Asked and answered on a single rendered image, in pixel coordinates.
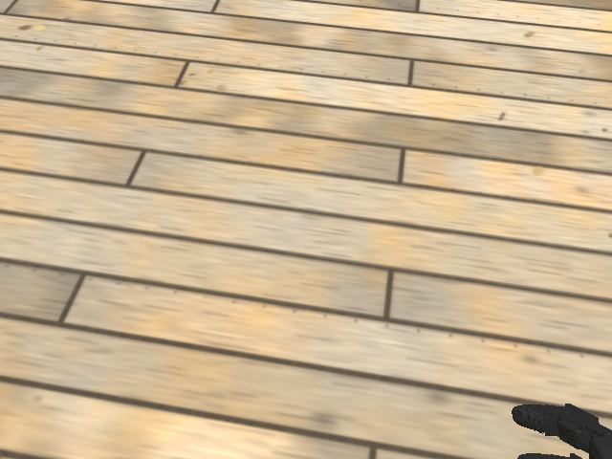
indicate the robot right hand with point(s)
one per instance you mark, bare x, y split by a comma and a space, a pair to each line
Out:
571, 424

